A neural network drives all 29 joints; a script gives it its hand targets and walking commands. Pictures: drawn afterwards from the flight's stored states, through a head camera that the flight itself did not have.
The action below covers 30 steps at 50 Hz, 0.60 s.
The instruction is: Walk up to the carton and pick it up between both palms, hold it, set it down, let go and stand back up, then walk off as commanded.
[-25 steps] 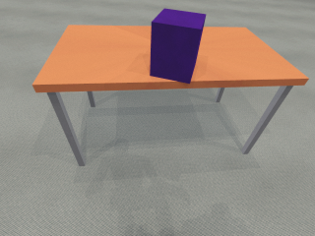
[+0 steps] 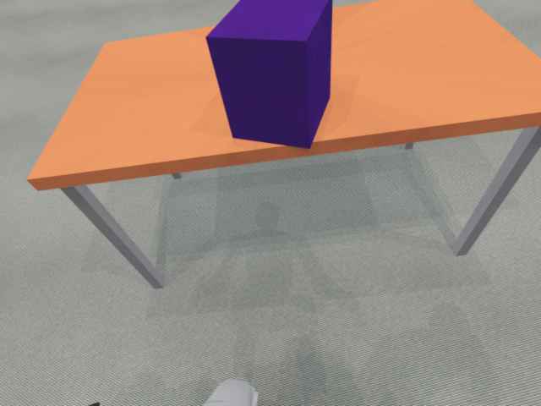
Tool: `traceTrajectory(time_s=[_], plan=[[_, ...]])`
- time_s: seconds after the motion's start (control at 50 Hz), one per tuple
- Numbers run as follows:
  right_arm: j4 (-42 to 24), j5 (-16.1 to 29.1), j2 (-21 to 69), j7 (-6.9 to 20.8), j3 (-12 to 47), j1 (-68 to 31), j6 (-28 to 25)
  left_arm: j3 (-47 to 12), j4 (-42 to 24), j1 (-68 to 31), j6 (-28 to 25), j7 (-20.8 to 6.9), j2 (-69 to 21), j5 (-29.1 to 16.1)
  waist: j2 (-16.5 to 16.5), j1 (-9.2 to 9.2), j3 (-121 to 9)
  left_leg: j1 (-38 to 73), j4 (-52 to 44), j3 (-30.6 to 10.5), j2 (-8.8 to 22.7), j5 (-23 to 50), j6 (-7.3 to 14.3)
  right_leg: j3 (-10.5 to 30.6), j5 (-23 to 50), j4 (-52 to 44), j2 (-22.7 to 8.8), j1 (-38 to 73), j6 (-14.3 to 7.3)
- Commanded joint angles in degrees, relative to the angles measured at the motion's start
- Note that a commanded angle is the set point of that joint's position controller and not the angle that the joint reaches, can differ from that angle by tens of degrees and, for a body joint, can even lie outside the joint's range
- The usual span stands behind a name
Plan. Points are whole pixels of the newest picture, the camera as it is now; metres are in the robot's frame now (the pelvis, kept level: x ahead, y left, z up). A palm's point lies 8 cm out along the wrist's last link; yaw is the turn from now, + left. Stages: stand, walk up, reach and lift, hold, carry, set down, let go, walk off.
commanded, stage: walk up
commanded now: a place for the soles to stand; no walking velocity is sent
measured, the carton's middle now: (278, 72) +0.78 +0.00 +0.08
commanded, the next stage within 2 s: none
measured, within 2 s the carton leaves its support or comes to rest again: neither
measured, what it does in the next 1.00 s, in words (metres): walks ahead: left foot, then right foot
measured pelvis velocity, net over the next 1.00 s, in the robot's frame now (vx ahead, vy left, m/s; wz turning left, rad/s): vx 0.19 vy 0.03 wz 0.03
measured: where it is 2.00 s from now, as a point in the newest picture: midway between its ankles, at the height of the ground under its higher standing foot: outside the picture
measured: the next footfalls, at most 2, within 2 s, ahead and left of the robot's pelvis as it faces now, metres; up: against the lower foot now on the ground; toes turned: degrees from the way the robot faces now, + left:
left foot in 0.62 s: +0.28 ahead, +0.12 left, +0.00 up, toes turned -4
right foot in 0.98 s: +0.29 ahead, -0.06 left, +0.00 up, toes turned -1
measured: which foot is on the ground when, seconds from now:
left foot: up 0.00-0.60, down 0.62-1.00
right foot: down 0.00-0.66, up 0.68-0.96, down 0.98-1.00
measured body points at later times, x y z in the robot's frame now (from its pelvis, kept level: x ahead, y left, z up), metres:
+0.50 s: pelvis +0.10 +0.00 +0.00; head +0.14 -0.03 +0.44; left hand +0.15 +0.31 -0.08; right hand +0.19 -0.31 -0.13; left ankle +0.19 +0.14 -0.71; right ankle +0.03 -0.04 -0.74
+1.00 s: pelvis +0.19 +0.03 -0.02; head +0.23 +0.02 +0.42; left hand +0.24 +0.35 -0.11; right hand +0.28 -0.27 -0.14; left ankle +0.24 +0.12 -0.74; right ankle +0.25 -0.06 -0.75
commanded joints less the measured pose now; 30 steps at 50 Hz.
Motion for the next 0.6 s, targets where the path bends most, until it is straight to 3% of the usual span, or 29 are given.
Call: traceTrajectory(time_s=[0.0,0.02,0.04,0.06,0.08,0.1,0.12,0.14,0.16,0.18,0.2,0.22,0.24,0.26,0.28,0.3,0.32,0.34,0.36,0.38,0.4,0.42,0.44,0.46,0.48,0.5,0.52,0.56,0.58], plan=[[-1.73,0.75,-9.25,-1.21,-1.86,5.82,1.50,4.79,1.39,6.91,-1.93,2.43,12.39,-1.45,-9.94,0.68,-5.76,-5.05,-1.59,1.55,-1.09,7.43,-1.23,4.72,31.50,-11.62,-7.75,17.10,10.44],[-1.48,0.72,-8.61,-1.23,-2.12,4.75,1.70,5.02,0.88,5.68,-1.75,2.20,12.96,-1.21,-13.36,0.51,-4.77,-4.70,-1.68,1.41,-0.46,9.54,-0.75,4.35,26.45,-12.73,-6.75,15.41,10.12],[-2.14,0.41,-9.58,-1.14,-2.53,3.69,2.07,4.77,0.63,6.21,-1.73,2.20,12.43,-1.24,-9.87,0.80,-4.92,-4.21,-2.76,1.27,-0.41,9.46,-0.87,4.93,23.09,-14.23,-8.04,15.61,10.37],[-2.88,0.39,-9.69,-1.08,-2.59,1.90,2.17,4.65,0.13,4.54,-1.41,2.24,12.29,-1.19,-10.18,0.88,-3.66,-7.24,-4.12,1.98,0.05,9.27,-1.15,4.66,21.44,-15.09,-8.15,16.62,8.96],[-3.00,0.26,-10.23,-1.09,-2.81,3.38,2.40,4.77,-0.62,3.17,-1.40,2.17,12.61,-1.10,-10.56,-0.55,-2.30,-6.32,-4.20,2.22,-0.49,9.96,-0.88,3.41,21.50,-15.55,-7.69,14.59,9.92],[-3.17,0.18,-9.55,-0.90,-2.09,1.30,2.32,5.17,-0.28,5.22,-1.50,2.30,12.76,-1.24,-9.51,1.30,-3.28,-7.08,-5.91,1.33,0.62,10.11,-1.15,4.76,20.47,-15.56,-8.72,17.15,8.04],[-2.74,0.19,-10.22,-1.05,-2.59,1.60,2.45,4.75,-0.27,6.04,-1.33,2.34,12.50,-1.32,-7.29,1.17,-3.21,-5.07,-6.39,1.28,0.58,11.42,-1.30,4.29,22.06,-15.76,-8.73,16.52,10.50],[-2.90,0.43,-9.54,-0.93,-2.42,0.56,2.90,5.35,-0.50,6.30,-1.34,2.60,13.69,-1.10,-9.05,1.93,-4.59,-7.24,-6.31,0.39,0.49,10.76,-0.39,5.92,23.43,-14.76,-8.90,20.85,11.54],[-4.11,0.10,-9.58,-0.84,-2.52,-2.03,2.93,5.03,-0.49,6.78,-1.18,2.68,13.01,-1.19,-9.88,2.71,-2.83,-10.62,-9.37,-0.32,0.36,10.99,-0.53,6.10,24.31,-14.49,-9.20,22.14,10.13],[-3.60,0.27,-10.14,-0.82,-2.63,-0.83,3.17,5.41,-1.11,5.86,-1.00,2.97,13.40,-1.27,-8.74,2.18,-3.41,-10.37,-9.23,-0.65,0.35,9.81,-0.67,5.13,27.64,-13.42,-9.30,26.05,11.50],[-4.04,-0.06,-9.72,-0.85,-2.25,-3.27,3.18,5.85,-0.54,9.30,-0.90,3.13,13.11,-1.29,-7.54,3.74,-4.33,-11.73,-10.41,-1.07,0.68,8.30,-1.11,7.50,26.71,-12.87,-10.77,27.95,9.84],[-4.71,-0.38,-10.50,-0.77,-2.37,-3.86,3.25,5.88,-0.29,10.09,-0.49,3.38,13.41,-1.52,-4.33,4.36,-6.08,-11.62,-12.43,-0.19,-0.29,6.79,-0.71,9.03,25.04,-13.30,-12.15,30.58,9.50],[-4.43,-0.17,-9.50,-0.84,-2.49,-3.70,3.25,6.20,-0.01,10.67,-0.40,3.46,13.18,-1.04,-4.38,3.92,-7.47,-11.51,-12.59,-1.90,0.77,6.70,-0.88,9.09,24.74,-12.07,-12.23,32.05,8.82],[-5.53,-0.67,-9.41,-0.91,-2.35,-4.91,3.27,6.26,-0.61,9.52,-0.72,3.51,13.14,-0.91,-2.83,3.82,-5.64,-12.19,-12.18,-0.51,0.76,5.46,-0.75,10.01,27.60,-12.98,-13.72,28.91,8.19],[-5.96,-0.60,-9.93,-0.67,-2.25,-5.90,3.17,5.77,-0.32,9.60,-0.58,3.64,12.67,-0.88,-3.41,4.07,-5.34,-13.17,-14.55,-0.34,0.44,5.06,-0.58,8.62,29.90,-11.64,-11.60,31.56,9.35],[-6.32,-0.43,-9.25,-0.58,-2.08,-6.64,3.30,6.07,-0.58,7.83,-0.78,3.46,12.65,-0.48,-6.61,3.55,-2.30,-12.54,-14.95,0.21,1.05,4.63,-0.40,7.76,30.02,-12.15,-11.57,27.82,8.31],[-6.43,-0.73,-8.80,-0.44,-1.96,-5.70,3.49,5.89,-0.84,5.88,-0.70,3.46,12.86,-0.31,-7.22,2.72,-3.81,-13.49,-16.17,2.04,0.96,3.50,0.02,7.66,30.33,-11.25,-10.85,30.67,7.24],[-6.68,-0.88,-8.24,-0.25,-1.69,-6.83,3.18,6.26,-0.45,6.09,-0.72,3.39,12.73,-0.45,-6.79,2.84,-3.06,-11.14,-18.18,2.93,1.37,4.97,0.23,6.18,32.84,-11.58,-10.18,27.27,7.13],[-6.53,-1.21,-7.99,-0.12,-1.56,-7.93,3.13,6.47,-0.56,6.12,-0.58,3.32,12.84,0.02,-7.48,3.81,-3.06,-12.36,-19.38,3.24,1.56,4.22,0.36,6.90,31.38,-9.83,-10.69,30.69,6.51],[-7.61,-1.22,-8.83,0.09,-1.33,-9.79,2.93,6.75,-0.99,7.92,-0.52,3.36,13.60,-0.19,-5.01,4.77,-4.68,-11.73,-20.99,3.81,1.57,2.89,0.65,7.86,31.99,-9.31,-11.56,30.96,6.33],[-6.64,-0.87,-7.26,0.08,-1.42,-8.75,2.83,6.49,-1.14,7.82,-0.62,3.20,13.50,0.01,-4.20,3.81,-4.06,-11.02,-22.19,4.63,0.23,4.62,0.40,6.51,34.36,-9.08,-10.33,29.24,7.46],[-7.84,-1.35,-7.58,0.09,-1.20,-11.21,2.76,6.31,-1.11,9.57,-0.44,3.26,13.60,0.00,-4.45,5.32,-5.07,-10.27,-22.42,5.31,1.78,4.05,1.29,7.24,32.15,-8.84,-12.05,30.15,5.39],[-7.52,-1.01,-8.21,0.06,-1.47,-11.00,2.65,5.93,-1.41,7.80,-0.67,3.13,13.24,-0.25,-3.17,4.36,-5.33,-10.13,-23.13,6.18,0.89,3.11,0.95,6.83,35.07,-7.63,-11.08,30.66,5.75],[-7.44,-1.48,-6.99,0.24,-0.71,-11.06,2.58,6.30,-1.56,7.02,-0.48,3.06,14.50,0.09,-7.04,3.98,-4.40,-9.39,-24.70,7.09,1.34,5.18,1.77,6.19,35.13,-6.36,-11.07,29.10,5.32],[-7.38,-1.11,-7.05,0.32,-1.23,-11.87,2.42,5.98,-0.60,7.57,-0.43,3.19,14.09,-0.05,-8.38,4.44,-4.63,-7.55,-25.98,8.29,2.17,4.00,1.58,5.30,35.41,-5.95,-11.12,28.24,4.90],[-8.05,-1.00,-6.81,0.32,-1.12,-11.51,2.35,6.52,-1.40,6.28,-0.54,2.98,14.92,0.26,-8.11,3.51,-4.09,-6.28,-25.76,7.86,2.91,3.76,2.10,6.35,34.04,-5.67,-12.29,26.83,3.35],[-7.36,-1.17,-7.02,0.45,-1.59,-9.70,2.20,6.79,-1.96,4.23,-0.31,3.12,15.91,0.45,-10.76,2.03,-4.41,-4.40,-27.50,9.01,3.08,1.48,2.98,4.79,37.60,-3.62,-12.28,27.55,2.70],[-6.10,-1.86,-7.35,0.43,-1.94,-6.64,1.48,5.82,-1.67,3.49,-0.32,3.33,15.19,-0.03,-6.13,-0.54,-6.81,5.99,-33.04,10.42,1.26,5.85,3.67,1.96,37.63,2.65,-10.55,21.42,2.63],[-5.50,-2.51,-8.31,0.21,-2.65,-2.19,1.24,5.15,-2.49,4.11,-0.42,3.32,14.23,-0.23,-3.62,-2.31,-9.74,14.28,-35.56,8.60,0.06,9.57,5.36,0.77,33.75,11.61,-8.00,17.79,2.51]])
